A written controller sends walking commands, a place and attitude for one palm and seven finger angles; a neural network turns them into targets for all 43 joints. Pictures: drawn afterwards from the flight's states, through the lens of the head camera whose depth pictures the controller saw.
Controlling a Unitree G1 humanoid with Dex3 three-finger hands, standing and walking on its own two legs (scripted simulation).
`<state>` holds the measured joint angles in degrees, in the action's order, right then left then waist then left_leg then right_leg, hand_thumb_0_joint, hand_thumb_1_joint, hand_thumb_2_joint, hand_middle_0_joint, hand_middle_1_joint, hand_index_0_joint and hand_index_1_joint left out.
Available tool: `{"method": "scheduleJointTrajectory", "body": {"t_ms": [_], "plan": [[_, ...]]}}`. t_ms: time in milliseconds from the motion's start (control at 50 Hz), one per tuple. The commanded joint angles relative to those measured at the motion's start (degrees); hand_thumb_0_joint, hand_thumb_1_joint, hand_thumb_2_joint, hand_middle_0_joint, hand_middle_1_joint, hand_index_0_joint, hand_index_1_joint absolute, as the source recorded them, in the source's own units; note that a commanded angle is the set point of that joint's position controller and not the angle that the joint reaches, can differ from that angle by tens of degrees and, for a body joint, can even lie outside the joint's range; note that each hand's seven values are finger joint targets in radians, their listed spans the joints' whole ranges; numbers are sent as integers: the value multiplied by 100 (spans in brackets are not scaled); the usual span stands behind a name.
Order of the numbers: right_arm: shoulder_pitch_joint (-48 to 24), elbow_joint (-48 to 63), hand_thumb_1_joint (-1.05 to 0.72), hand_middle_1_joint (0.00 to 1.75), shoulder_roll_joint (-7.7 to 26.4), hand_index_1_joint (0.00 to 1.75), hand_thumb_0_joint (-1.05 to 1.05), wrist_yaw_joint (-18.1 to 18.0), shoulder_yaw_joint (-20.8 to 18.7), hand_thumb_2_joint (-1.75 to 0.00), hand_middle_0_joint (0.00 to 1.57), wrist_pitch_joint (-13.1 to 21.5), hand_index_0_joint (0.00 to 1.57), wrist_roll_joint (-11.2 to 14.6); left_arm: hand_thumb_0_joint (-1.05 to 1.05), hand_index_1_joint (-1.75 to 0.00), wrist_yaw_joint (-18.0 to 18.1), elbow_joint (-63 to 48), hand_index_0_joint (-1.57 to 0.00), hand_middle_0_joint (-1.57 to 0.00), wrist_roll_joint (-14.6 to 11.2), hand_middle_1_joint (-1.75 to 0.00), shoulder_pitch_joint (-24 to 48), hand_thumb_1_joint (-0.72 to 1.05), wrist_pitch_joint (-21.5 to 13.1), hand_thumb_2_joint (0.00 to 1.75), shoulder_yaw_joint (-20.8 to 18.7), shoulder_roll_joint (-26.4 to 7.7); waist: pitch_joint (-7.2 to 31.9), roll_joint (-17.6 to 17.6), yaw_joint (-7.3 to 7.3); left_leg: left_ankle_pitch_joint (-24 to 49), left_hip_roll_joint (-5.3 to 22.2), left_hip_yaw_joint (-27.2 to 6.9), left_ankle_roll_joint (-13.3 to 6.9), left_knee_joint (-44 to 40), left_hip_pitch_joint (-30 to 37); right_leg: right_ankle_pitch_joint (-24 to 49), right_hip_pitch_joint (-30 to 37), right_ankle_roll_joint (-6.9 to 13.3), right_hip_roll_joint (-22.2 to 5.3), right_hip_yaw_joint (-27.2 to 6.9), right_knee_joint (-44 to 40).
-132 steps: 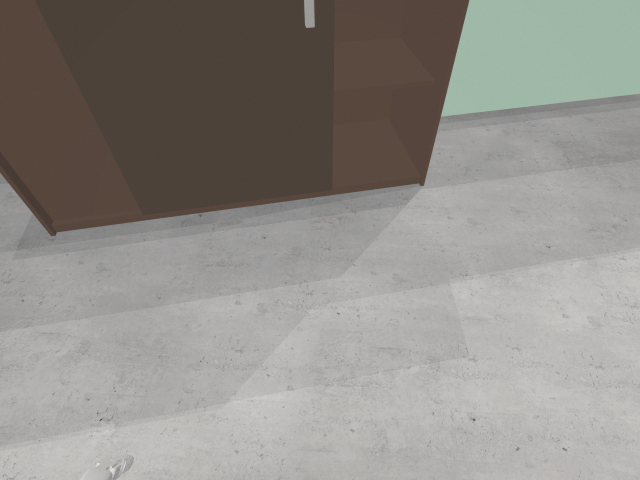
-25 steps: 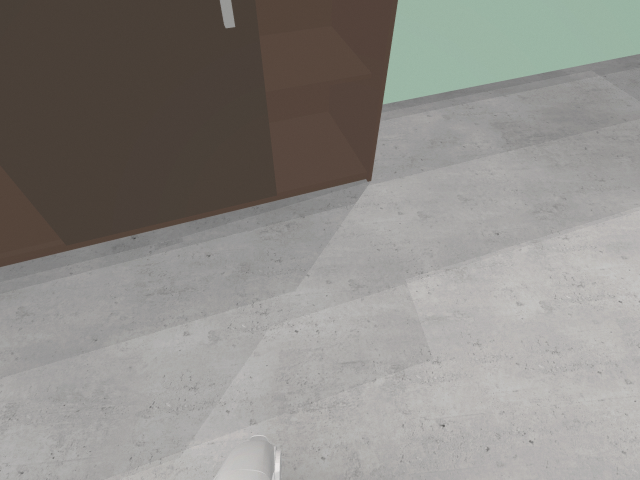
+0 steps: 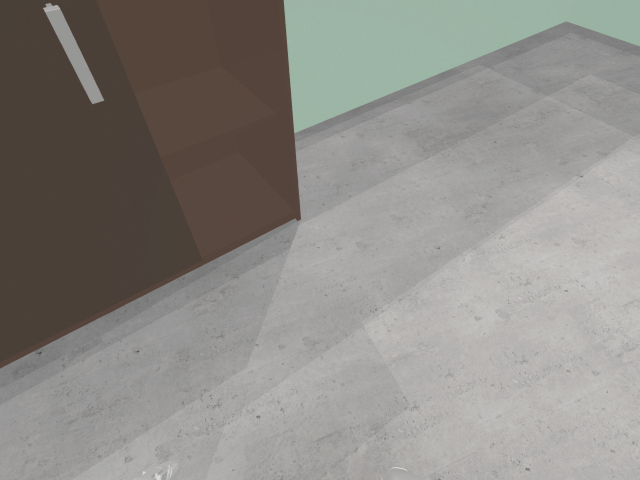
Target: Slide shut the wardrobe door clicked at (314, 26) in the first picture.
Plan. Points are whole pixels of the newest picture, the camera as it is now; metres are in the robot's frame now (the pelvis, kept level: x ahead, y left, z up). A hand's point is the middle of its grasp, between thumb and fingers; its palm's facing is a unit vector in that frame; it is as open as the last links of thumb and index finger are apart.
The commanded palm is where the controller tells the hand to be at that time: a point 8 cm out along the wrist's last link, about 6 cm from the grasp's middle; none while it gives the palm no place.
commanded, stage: walk to a spot facing it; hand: left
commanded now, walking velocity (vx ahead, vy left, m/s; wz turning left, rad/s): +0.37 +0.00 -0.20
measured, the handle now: (74, 54) +0.89 +0.56 +0.11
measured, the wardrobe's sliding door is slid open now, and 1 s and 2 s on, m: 0.44 0.44 0.44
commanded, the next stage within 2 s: turn to face it in 0.60 s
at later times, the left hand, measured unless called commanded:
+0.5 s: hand (196, 478) +0.16 +0.20 -0.20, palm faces +0.05 -0.99 -0.13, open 7.4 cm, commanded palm none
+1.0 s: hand (255, 274) +0.51 +0.15 -0.16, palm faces -0.10 -0.98 -0.19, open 7.4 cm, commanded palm none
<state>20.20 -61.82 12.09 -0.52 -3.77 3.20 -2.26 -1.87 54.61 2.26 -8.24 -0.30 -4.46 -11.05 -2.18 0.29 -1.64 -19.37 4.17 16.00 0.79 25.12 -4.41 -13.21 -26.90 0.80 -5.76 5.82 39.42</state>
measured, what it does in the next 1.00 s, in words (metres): walks ahead: right foot, then left foot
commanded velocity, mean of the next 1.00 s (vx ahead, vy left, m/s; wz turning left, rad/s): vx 0.19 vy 0.00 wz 0.02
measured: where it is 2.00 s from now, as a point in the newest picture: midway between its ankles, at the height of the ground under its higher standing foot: (330, 439)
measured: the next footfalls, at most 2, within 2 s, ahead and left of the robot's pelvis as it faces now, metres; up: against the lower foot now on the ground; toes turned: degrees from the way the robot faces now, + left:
right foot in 0.04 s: +0.14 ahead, -0.12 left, +0.00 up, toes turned -9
left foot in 0.46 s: +0.35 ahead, +0.12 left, +0.00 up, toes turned +8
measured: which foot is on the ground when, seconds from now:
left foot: down 0.00-0.06, up 0.08-0.44, down 0.46-0.94, up 0.96-1.00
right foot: up 0.00-0.02, down 0.04-0.46, up 0.48-0.90, down 0.92-1.00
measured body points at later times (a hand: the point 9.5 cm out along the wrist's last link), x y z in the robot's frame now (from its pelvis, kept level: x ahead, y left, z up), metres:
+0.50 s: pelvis +0.22 +0.03 -0.02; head +0.24 +0.06 +0.43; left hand +0.16 +0.25 -0.18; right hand +0.30 -0.22 -0.14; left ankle +0.31 +0.12 -0.74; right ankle +0.11 -0.11 -0.72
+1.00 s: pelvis +0.37 +0.00 -0.01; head +0.40 -0.01 +0.44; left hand +0.52 +0.20 -0.15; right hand +0.27 -0.17 -0.18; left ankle +0.31 +0.11 -0.71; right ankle +0.43 -0.10 -0.74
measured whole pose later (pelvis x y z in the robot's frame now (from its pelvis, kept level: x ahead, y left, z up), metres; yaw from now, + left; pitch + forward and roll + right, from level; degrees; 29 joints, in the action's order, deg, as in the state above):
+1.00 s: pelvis +0.37 +0.00 -0.01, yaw -4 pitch -1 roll +0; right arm 23.0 -65.7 5.2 -1.0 -1.9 -0.8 -0.6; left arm 1.0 56.8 1.4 -4.9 -2.2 -1.9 -6.9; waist -4.5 2.0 -3.8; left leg -31.2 3.7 7.5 1.2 48.4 -13.7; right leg -13.5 -20.0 2.2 -4.4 10.4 34.9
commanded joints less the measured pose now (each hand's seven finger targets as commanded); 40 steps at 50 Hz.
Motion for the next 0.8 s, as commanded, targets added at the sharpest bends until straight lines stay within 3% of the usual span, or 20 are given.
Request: {"method": "scheduleJointTrajectory", "body": {"t_ms": [0, 20, 40, 60, 100, 140, 180, 320, 380, 400, 420, 440, 460, 480, 520, 540, 560, 600, 680, 780], "plan": [[75, 266, -90, 30, 647, 30, 0, 40, -54, -90, 20, 69, 20, 53, 0, -30, 12, 127, -20, -20, 8, -30, -1147, 90, -186, 90, -51, -477, 347, -138, 631, 1985, 1022, -343, -403, 969, -788, 52, 2274, 244, 396, 227, -1113], [128, 366, -90, 30, 381, 30, 0, 102, 17, -90, 20, 93, 20, 124, 0, -30, 81, 355, -20, -20, 16, -30, -1921, 90, -263, 90, -187, -1049, 928, -1262, 923, 1049, 558, 51, -147, 2735, -2033, -424, 3597, 694, -820, -1400, -1534], [-180, 669, -90, 30, 232, 30, 0, 117, 79, -90, 20, 102, 20, 148, 0, -30, 153, 468, -20, -20, -92, -30, -2387, 90, -288, 90, -262, -1542, 994, -1887, 958, -1296, -21, -353, -10, 4152, -3406, 234, 4182, 1275, -1892, -3415, -2239], [-530, 660, -90, 30, 405, 30, 0, 97, 35, -90, 20, 110, 20, 141, 0, -30, 193, 480, -20, -20, -131, -30, -2233, 90, -299, 90, -272, -1552, 996, -1492, 1014, -1135, 225, -1074, -84, 4788, -3644, 315, 3871, 1342, -1903, -3370, -2313], [-724, 619, -90, 30, 350, 30, 0, 87, 20, -90, 20, 66, 20, 104, 0, -30, 229, 278, -20, -20, -121, -30, -1410, 90, -319, 90, -106, -1051, 269, -504, 604, -237, 566, -1409, -44, 4763, -3610, 146, 2750, 1143, -1558, -2443, -2481], [-294, 385, -90, 30, 181, 30, 0, 105, 21, -90, 20, -55, 20, 66, 0, -30, 248, 228, -20, -20, -99, -30, -973, 90, -367, 90, -10, -756, 102, -497, 203, 166, 634, -1327, 38, 4239, -2996, 432, 1915, 880, -1171, -1509, -2673], [-119, 331, -90, 30, 77, 30, 0, 122, 22, -90, 20, -149, 20, 64, 0, -30, 248, 265, -20, -20, -84, -30, -884, 90, -389, 90, 21, -663, -83, -670, 47, 304, 622, -1168, 137, 3684, -2752, 354, 1430, 846, -987, -1060, -2833], [-943, 683, -90, 30, -14, 30, 0, 263, 30, -90, 20, -61, 20, 95, 0, -30, 228, 577, -20, -20, -79, -30, -1286, 90, -419, 90, 14, -768, -352, -709, 251, 751, 417, -927, 58, 1716, -2421, -149, 1634, 792, -906, -923, -2894], [-725, 648, -90, 30, 95, 30, 0, 235, 12, -90, 20, 20, 20, 104, 0, -30, 229, 652, -20, -20, -79, -30, -1263, 90, -378, 90, -23, -807, -342, -483, 77, 699, 248, -765, -31, 1030, -1561, -17, 1549, 694, -873, -869, -2449], [-278, 486, -90, 30, 217, 30, 0, 192, -16, -90, 20, 61, 20, 79, 0, -30, 225, 657, -20, -20, -97, -30, -1231, 90, -357, 90, -29, -776, -184, -240, -140, 772, 102, -663, -51, 649, -748, 373, 1326, 581, -650, -649, -1783], [501, 250, -90, 30, 553, 30, 0, 114, -84, -90, 20, 103, 20, 47, 0, -30, 201, 644, -20, -20, -124, -30, -1312, 90, -342, 90, 7, -585, 238, 467, -423, 556, 317, -1040, -173, 279, 396, 751, 910, 402, -263, -384, -473], [1257, 110, -90, 30, 1270, 30, 0, 45, -252, -90, 20, 126, 20, -28, 0, -30, 152, 538, -20, -20, -174, -30, -1488, 90, -297, 90, 56, -215, 704, 1942, -586, -56, 1773, -3060, -626, -486, 1239, -982, -182, 107, 488, 184, 1434], [1475, 76, -90, 30, 1396, 30, 0, 12, -224, -90, 20, 59, 20, 9, 0, -30, 155, 341, -20, -20, -133, -30, -1264, 90, -320, 90, 60, -257, 725, 2063, -598, -576, 2395, -4115, -962, -1268, 1146, -2065, -784, 148, 683, -234, 2630], [975, 138, -90, 30, 1130, 30, 0, -48, -181, -90, 20, 53, 20, 42, 0, -30, 185, 358, -20, -20, -113, -30, -1018, 90, -291, 90, 51, -267, 423, 1658, -490, -972, 2447, -3970, -913, -1468, 645, -1634, -1074, 197, 360, -555, 3326], [160, 384, -90, 30, 515, 30, 0, -62, -10, -90, 20, 114, 20, 57, 0, -30, 94, 481, -20, -20, -70, -30, -885, 90, -230, 90, 16, -205, -324, 656, -116, -444, 2019, -2816, -694, -1550, -482, -635, -956, 148, -55, -658, 3416], [-94, 403, -90, 30, 365, 30, 0, -84, 32, -90, 20, 164, 20, 78, 0, -30, 65, 570, -20, -20, -61, -30, -1092, 90, -171, 90, 20, -114, -323, 492, 104, 172, 1881, -2201, -590, -1496, -683, -391, -769, 80, -124, -621, 3286], [-99, 413, -90, 30, 313, 30, 0, -94, 44, -90, 20, 207, 20, 88, 0, -30, 64, 620, -20, -20, -42, -30, -1260, 90, -98, 90, 20, -11, -164, 460, 193, 928, 1703, -1678, -530, -1410, -665, -205, -624, 9, -106, -582, 3194], [-25, 372, -90, 30, 245, 30, 0, -121, 49, -90, 20, 237, 20, 118, 0, -30, 66, 563, -20, -20, -39, -30, -1291, 90, 9, 90, -13, 23, -46, 565, 246, 1977, 1579, -1118, -601, -1300, -575, -7, -648, -113, -113, -494, 3060], [127, 327, -90, 30, 286, 30, 0, -144, 46, -90, 20, 201, 20, 131, 0, -30, 62, 316, -20, -20, -55, -30, -950, 90, 125, 90, -45, 69, -116, 462, 249, 3501, 1550, -609, -729, -1079, -291, 259, -941, -255, -96, -322, 2528], [431, 28, -90, 30, 157, 30, 0, -114, 98, -90, 20, 104, 20, 84, 0, -30, 197, 245, -20, -20, -73, -30, -459, 90, 2, 90, 157, 235, -94, 767, 67, 4480, 1261, -574, -851, -668, -176, 269, 39, -167, 130, 49, 408]]}}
